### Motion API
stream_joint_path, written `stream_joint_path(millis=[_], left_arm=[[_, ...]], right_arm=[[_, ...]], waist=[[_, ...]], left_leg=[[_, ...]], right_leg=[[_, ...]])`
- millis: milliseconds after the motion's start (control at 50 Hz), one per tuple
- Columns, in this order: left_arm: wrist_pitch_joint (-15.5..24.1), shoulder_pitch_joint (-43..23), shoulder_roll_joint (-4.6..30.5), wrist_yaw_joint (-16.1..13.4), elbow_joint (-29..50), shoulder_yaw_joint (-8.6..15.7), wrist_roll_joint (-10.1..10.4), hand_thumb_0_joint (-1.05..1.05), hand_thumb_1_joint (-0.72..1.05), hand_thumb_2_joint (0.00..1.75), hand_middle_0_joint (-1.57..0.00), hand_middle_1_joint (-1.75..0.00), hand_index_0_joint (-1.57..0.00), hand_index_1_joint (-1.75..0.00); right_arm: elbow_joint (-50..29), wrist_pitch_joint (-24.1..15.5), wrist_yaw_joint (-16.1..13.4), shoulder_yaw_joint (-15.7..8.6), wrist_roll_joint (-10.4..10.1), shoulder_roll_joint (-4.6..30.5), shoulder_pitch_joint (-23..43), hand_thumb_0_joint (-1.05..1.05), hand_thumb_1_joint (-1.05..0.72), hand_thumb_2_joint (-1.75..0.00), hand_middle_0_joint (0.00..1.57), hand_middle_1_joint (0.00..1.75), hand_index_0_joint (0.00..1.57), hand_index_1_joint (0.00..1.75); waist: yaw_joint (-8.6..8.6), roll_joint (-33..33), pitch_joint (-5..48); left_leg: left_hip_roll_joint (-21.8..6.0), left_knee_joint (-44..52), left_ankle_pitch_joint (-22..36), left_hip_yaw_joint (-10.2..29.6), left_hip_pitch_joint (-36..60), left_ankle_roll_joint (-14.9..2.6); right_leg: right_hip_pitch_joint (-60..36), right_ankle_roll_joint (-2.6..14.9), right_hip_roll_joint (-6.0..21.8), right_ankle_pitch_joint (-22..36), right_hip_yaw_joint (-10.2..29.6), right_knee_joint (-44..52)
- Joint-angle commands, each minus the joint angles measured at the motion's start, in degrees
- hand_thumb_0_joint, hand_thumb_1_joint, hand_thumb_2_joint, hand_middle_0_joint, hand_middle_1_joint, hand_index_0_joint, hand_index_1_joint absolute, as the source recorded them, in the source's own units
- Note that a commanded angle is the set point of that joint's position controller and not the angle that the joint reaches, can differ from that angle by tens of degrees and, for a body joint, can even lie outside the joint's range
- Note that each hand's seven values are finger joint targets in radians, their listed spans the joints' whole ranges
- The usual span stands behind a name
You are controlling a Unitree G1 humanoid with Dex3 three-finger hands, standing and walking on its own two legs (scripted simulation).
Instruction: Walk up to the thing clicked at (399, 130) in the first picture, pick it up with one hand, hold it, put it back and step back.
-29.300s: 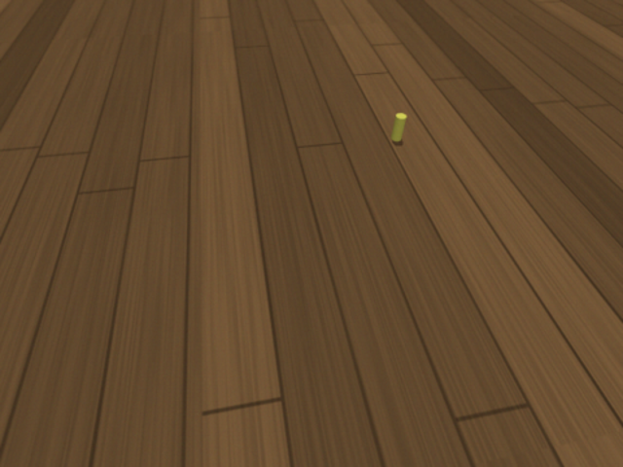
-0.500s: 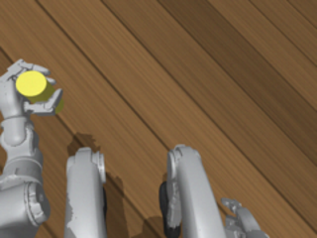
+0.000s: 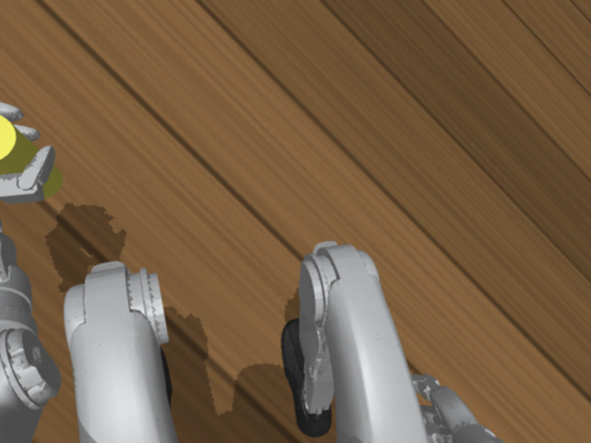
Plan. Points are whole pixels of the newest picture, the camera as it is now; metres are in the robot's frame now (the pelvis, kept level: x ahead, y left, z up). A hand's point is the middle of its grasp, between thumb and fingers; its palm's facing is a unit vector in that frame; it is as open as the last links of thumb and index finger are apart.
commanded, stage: crouch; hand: left
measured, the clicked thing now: (15, 162) +0.45 +0.29 -0.11
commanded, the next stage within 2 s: lower in 0.32 s
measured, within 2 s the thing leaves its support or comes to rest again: rests again in 1.46 s
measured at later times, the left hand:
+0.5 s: hand (26, 164) +0.46 +0.29 -0.13, palm faces +0.33 -0.94 -0.02, open 7.7 cm
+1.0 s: hand (47, 175) +0.46 +0.29 -0.19, palm faces +0.34 -0.94 -0.02, open 7.7 cm
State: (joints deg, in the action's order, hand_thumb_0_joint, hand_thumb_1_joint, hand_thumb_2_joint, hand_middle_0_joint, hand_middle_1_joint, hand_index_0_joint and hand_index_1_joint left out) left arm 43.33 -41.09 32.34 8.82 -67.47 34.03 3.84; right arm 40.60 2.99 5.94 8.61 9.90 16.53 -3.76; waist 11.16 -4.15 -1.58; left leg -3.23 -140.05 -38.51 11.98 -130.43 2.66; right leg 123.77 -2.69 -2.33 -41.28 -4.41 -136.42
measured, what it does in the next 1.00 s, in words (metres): stands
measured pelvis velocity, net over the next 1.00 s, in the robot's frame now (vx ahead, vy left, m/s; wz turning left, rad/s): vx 0.00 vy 0.01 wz -0.10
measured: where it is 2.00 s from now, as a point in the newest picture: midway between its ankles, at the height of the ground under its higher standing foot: (234, 410)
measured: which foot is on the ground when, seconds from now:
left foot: down 0.00-1.00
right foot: down 0.00-1.00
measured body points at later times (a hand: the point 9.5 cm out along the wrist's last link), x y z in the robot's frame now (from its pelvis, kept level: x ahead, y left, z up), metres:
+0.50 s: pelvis +0.00 +0.00 -0.02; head +0.23 +0.11 +0.35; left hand +0.43 +0.34 -0.12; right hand +0.11 -0.27 -0.11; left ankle +0.08 +0.14 -0.29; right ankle +0.10 -0.13 -0.29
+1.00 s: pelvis +0.00 +0.01 -0.03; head +0.25 +0.15 +0.31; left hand +0.44 +0.33 -0.19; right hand +0.12 -0.26 -0.09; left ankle +0.08 +0.14 -0.29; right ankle +0.10 -0.13 -0.29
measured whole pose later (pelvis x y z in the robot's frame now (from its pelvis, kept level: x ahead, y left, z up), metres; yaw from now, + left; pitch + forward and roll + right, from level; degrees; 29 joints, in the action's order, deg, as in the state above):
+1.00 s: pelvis +0.00 +0.01 -0.03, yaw -6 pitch +18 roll -15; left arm 54.1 -40.9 46.4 3.1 -78.6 33.4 4.2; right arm 34.9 3.9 7.3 23.5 17.8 19.9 6.7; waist 14.6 -12.8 -14.2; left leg -2.1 -150.1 -40.7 21.0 -129.7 3.0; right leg 119.9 -4.6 -4.9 -40.8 -10.4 -140.1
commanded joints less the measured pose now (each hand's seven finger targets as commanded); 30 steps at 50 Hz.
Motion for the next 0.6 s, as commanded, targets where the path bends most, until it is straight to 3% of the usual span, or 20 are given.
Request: stream_joint_path(millis=[0,100,140,220,340,360,420,440,460,480,580], left_arm=[[6.2,-19.3,16.5,-1.0,15.7,0.9,0.7,0.0,0.4,1.25,-1.24,-1.37,-1.26,-1.35],[6.7,-17.8,16.5,-1.2,15.3,0.3,0.5,0.0,0.42,1.26,-1.25,-1.38,-1.27,-1.36],[6.7,-17.1,15.4,-1.1,13.9,-0.2,0.7,0.0,0.43,1.28,-1.27,-1.4,-1.3,-1.38],[6.6,-15.1,15.2,-1.5,11.2,0.0,1.5,0.0,0.44,1.28,-1.3,-1.42,-1.33,-1.4],[7.7,-14.9,17.5,-2.2,11.1,1.1,2.1,0.0,0.44,1.31,-1.33,-1.46,-1.37,-1.43],[7.8,-15.8,16.7,-2.0,11.2,0.3,2.2,0.0,0.44,1.32,-1.33,-1.46,-1.37,-1.44],[8.6,-16.7,18.6,-2.2,12.4,0.1,1.7,0.0,0.42,1.28,-1.33,-1.43,-1.35,-1.42],[8.5,-16.4,17.9,-2.4,9.9,-0.4,1.4,0.0,0.41,1.26,-1.32,-1.41,-1.33,-1.41],[8.7,-14.9,17.7,-2.5,9.2,-0.3,1.5,0.0,0.4,1.25,-1.32,-1.41,-1.33,-1.4],[8.8,-15.6,17.1,-2.7,7.4,-1.0,1.6,0.0,0.39,1.23,-1.31,-1.39,-1.32,-1.38],[11.2,-15.3,19.5,-3.6,4.4,0.0,2.0,0.0,0.43,1.27,-1.33,-1.41,-1.35,-1.41]], right_arm=[[-1.0,0.2,-0.6,-4.3,1.1,14.7,-7.8,0.0,-0.9,-0.9,0.2,0.3,0.2,0.3],[-0.9,0.7,-0.4,-3.5,1.8,15.7,-6.5,0.0,-0.89,-0.9,0.2,0.3,0.2,0.3],[-1.2,0.9,-0.2,-3.0,2.1,16.3,-6.2,0.0,-0.9,-0.9,0.2,0.3,0.2,0.3],[-2.0,1.2,0.1,-1.9,2.3,16.8,-5.6,0.0,-0.89,-0.9,0.2,0.3,0.2,0.3],[-3.0,1.4,0.2,-0.6,2.8,17.2,-3.9,0.0,-0.89,-0.9,0.2,0.3,0.2,0.3],[-3.4,1.3,0.2,-0.4,2.9,17.6,-3.3,0.0,-0.89,-0.9,0.2,0.3,0.2,0.3],[-3.1,1.3,0.3,0.1,3.3,17.9,-3.2,0.0,-0.91,-0.91,0.2,0.3,0.2,0.3],[-3.3,1.4,0.4,0.4,3.4,17.9,-3.0,0.0,-0.91,-0.91,0.2,0.3,0.2,0.3],[-3.5,1.3,0.4,0.7,3.6,17.9,-2.5,0.0,-0.91,-0.91,0.2,0.3,0.2,0.3],[-3.4,1.2,0.4,1.2,3.7,18.1,-2.4,0.0,-0.91,-0.91,0.2,0.3,0.2,0.3],[-5.0,1.0,0.5,3.3,4.6,19.0,0.1,0.0,-0.9,-0.9,0.2,0.3,0.2,0.3]], waist=[[-0.17,20.2,41.3],[0.31,22.1,38.0],[1.24,22.2,36.9],[1.76,19.4,35.8],[1.65,18.7,34.8],[2.43,18.9,33.7],[2.53,20.4,34.2],[3.34,20.0,32.5],[3.02,19.4,32.1],[4.1,19.3,31.5],[4.7,18.1,28.7]], left_leg=[[-0.2,12.8,9.0,-6.2,28.3,-2.41],[-0.4,12.4,8.5,-5.2,28.8,-1.93],[-0.4,12.2,8.7,-4.6,29.4,-1.71],[-0.3,10.8,9.2,-4.0,26.9,-1.95],[-0.4,9.4,7.9,-4.0,24.7,-2.23],[-0.4,9.7,7.4,-3.6,25.3,-2.11],[-0.6,9.0,8.4,-3.5,25.9,-1.92],[-0.7,8.9,7.7,-3.2,25.2,-1.95],[-0.7,8.7,7.5,-3.1,25.0,-1.99],[-0.7,8.2,7.7,-3.0,24.7,-2.02],[-0.8,7.5,4.8,-2.0,23.5,-2.09]], right_leg=[[-19.3,3.98,-1.8,13.7,-5.0,12.9],[-16.4,4.3,-1.8,13.1,-6.2,11.5],[-15.5,4.27,-1.7,13.4,-6.9,11.1],[-17.2,3.91,-1.9,14.2,-7.5,10.5],[-19.0,3.65,-2.4,13.6,-7.7,10.5],[-17.7,3.69,-2.4,13.2,-8.2,10.4],[-18.6,3.75,-2.6,14.3,-8.0,10.0],[-17.8,3.7,-2.5,13.7,-8.3,9.8],[-17.8,3.74,-2.7,13.7,-8.3,9.9],[-18.1,3.69,-2.8,14.1,-8.4,9.9],[-18.2,3.45,-3.1,12.0,-9.7,9.8]])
